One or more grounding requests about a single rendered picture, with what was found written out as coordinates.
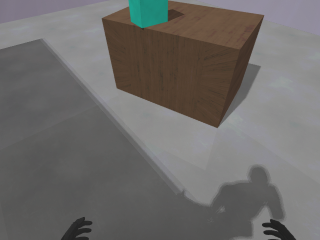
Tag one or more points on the carton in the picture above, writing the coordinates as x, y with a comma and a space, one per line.
145, 13

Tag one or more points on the pedestal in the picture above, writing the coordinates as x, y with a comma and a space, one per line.
193, 64

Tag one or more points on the right robot hand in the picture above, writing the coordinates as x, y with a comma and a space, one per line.
282, 232

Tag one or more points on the left robot hand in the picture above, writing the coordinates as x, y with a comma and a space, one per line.
74, 230

